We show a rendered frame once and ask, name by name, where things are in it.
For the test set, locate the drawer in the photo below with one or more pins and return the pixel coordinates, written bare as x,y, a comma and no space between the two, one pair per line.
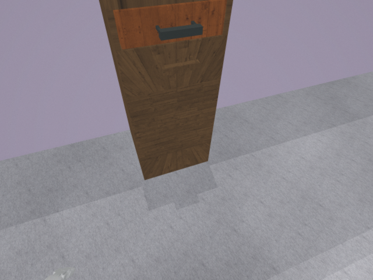
136,27

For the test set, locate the left robot hand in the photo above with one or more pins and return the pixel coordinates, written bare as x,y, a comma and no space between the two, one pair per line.
62,274

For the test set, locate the handle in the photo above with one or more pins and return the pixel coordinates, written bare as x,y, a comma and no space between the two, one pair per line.
180,67
180,31

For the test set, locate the cabinet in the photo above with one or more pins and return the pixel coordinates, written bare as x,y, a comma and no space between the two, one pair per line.
170,117

